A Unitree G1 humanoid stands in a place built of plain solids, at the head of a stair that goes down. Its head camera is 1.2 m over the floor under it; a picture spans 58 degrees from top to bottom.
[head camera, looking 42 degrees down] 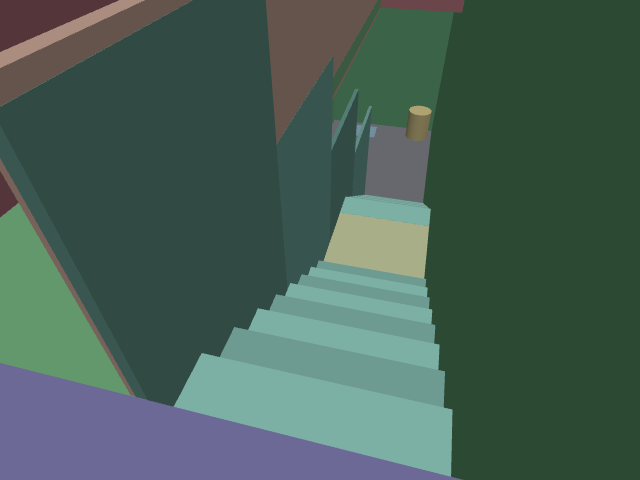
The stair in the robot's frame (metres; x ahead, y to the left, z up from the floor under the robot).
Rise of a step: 0.17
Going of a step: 0.26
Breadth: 0.91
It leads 14 degrees to the right of straight ahead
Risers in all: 9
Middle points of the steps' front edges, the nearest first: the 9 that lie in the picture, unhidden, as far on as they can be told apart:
0.52 0.07 0.00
0.80 0.00 -0.17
1.04 -0.06 -0.35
1.29 -0.12 -0.52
1.54 -0.18 -0.70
1.78 -0.25 -0.87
2.03 -0.31 -1.05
2.27 -0.37 -1.22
2.52 -0.43 -1.40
